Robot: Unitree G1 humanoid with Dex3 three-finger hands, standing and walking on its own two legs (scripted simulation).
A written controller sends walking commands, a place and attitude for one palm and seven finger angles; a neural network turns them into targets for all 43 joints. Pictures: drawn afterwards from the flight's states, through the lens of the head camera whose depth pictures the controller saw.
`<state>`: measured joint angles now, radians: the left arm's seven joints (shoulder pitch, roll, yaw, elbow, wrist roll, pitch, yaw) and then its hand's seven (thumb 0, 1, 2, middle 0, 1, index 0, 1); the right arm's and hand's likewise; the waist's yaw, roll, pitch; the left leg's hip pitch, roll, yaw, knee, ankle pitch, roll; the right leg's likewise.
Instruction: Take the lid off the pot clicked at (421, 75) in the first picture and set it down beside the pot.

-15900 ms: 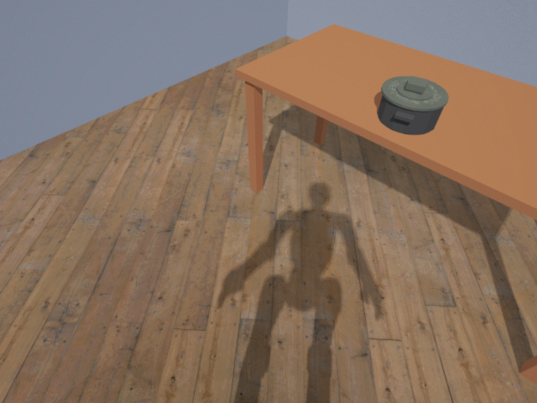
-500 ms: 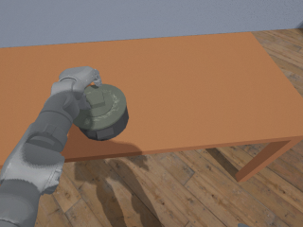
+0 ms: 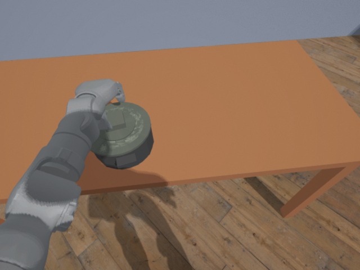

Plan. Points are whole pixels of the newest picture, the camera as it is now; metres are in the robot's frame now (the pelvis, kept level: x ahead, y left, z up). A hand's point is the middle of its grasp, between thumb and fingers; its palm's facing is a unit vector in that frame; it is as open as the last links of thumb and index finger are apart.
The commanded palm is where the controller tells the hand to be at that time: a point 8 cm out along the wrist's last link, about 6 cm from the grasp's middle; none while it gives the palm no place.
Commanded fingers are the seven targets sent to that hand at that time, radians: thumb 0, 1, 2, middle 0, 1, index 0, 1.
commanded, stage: move the open hand above the knob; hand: left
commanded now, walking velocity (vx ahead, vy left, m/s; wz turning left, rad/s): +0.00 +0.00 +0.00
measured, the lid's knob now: (114, 120) +0.50 +0.17 +0.02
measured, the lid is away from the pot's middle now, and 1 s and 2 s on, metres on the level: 0.00 0.00 0.00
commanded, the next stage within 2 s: lower the open fingers around the knob in 0.16 s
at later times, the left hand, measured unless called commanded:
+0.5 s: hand (110, 118) +0.46 +0.16 +0.07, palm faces -0.39 -0.08 -0.92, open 10.6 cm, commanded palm +0.47 +0.17 +0.13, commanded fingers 0.00 -0.15 1.02 -0.54 -0.57 -0.54 -0.57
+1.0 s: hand (114, 122) +0.47 +0.16 +0.04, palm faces -0.40 -0.07 -0.92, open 10.6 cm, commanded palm +0.48 +0.16 +0.09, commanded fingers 0.00 -0.15 1.02 -0.54 -0.57 -0.54 -0.57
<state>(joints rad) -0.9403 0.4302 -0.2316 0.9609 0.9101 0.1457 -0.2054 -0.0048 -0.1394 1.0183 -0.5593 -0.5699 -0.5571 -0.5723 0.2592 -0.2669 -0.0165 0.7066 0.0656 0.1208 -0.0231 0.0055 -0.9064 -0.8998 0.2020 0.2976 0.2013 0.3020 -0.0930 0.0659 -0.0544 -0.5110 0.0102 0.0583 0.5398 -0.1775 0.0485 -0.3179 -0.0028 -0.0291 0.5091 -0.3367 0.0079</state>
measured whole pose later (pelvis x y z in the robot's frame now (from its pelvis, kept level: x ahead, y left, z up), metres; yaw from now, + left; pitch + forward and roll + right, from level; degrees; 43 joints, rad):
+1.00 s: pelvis +0.01 -0.01 +0.00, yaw -1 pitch +11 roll -1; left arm -0.94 0.42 -0.23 1.07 0.93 0.13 -0.15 0.00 -0.14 1.02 -0.59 -0.61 -0.56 -0.57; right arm 0.26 -0.27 -0.02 0.73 0.06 0.13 -0.04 0.00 -0.91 -0.90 0.20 0.30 0.20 0.30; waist -0.11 0.05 -0.06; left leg -0.58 0.03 0.06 0.58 -0.20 0.03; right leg -0.39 0.01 -0.02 0.55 -0.36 -0.01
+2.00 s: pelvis -0.01 -0.01 -0.01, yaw -2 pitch +14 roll -2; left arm -1.04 0.47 -0.19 1.17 0.95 0.12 -0.16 0.00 -0.14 1.02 -0.66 -0.69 -0.56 -0.57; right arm 0.32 -0.28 -0.01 0.72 0.06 0.12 -0.04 0.00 -0.91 -0.90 0.20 0.30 0.20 0.30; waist -0.16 0.06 -0.09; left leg -0.69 0.05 0.06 0.66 -0.21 0.04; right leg -0.50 0.03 -0.02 0.63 -0.37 0.00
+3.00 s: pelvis +0.00 +0.00 -0.01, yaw -1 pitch +12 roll -2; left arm -0.96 0.45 -0.20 1.09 0.93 0.13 -0.17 0.00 -0.12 0.98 -0.54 -0.65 -0.53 -0.63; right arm 0.31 -0.27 -0.02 0.72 0.06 0.12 -0.04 0.00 -0.91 -0.90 0.20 0.30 0.20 0.30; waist -0.13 0.06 -0.07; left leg -0.61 0.03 0.06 0.61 -0.21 0.04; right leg -0.42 0.02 -0.02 0.57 -0.36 0.00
